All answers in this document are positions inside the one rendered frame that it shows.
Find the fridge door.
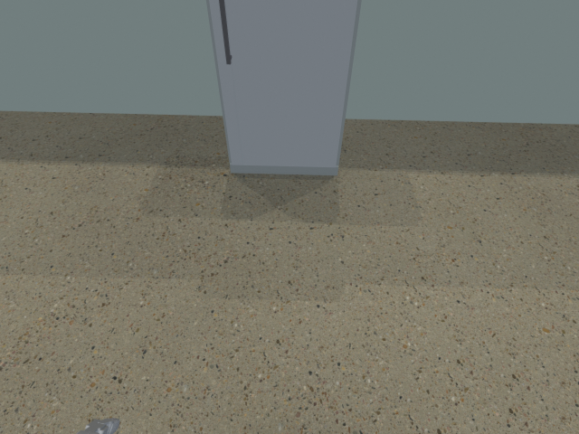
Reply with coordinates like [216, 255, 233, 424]
[209, 0, 357, 167]

